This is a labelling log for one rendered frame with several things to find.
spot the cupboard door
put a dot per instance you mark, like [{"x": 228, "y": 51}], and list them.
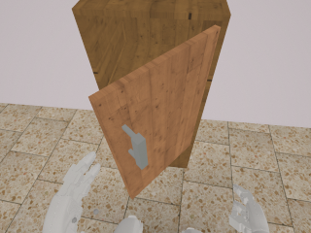
[{"x": 161, "y": 101}]

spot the robot left hand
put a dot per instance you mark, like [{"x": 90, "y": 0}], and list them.
[{"x": 67, "y": 202}]

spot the robot right hand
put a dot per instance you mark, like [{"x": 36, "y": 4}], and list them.
[{"x": 252, "y": 217}]

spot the handle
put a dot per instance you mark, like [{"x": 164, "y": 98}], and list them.
[{"x": 139, "y": 146}]

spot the robot left thigh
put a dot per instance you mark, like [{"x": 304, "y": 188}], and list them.
[{"x": 129, "y": 225}]

